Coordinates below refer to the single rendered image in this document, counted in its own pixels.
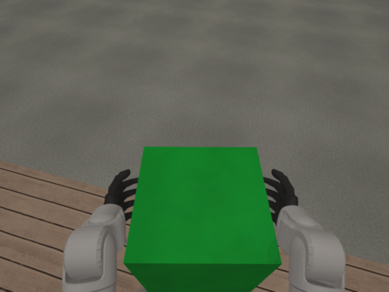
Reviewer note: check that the robot right hand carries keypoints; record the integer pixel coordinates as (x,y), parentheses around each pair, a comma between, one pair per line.
(284,196)

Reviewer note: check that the robot right forearm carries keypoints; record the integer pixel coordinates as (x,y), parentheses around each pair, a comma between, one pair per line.
(316,258)

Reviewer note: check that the robot left hand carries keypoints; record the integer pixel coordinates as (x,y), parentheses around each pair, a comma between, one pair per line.
(117,196)

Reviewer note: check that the carton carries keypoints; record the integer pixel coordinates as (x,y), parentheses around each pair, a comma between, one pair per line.
(201,221)

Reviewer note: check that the robot left forearm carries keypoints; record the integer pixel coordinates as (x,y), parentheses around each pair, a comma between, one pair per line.
(90,253)

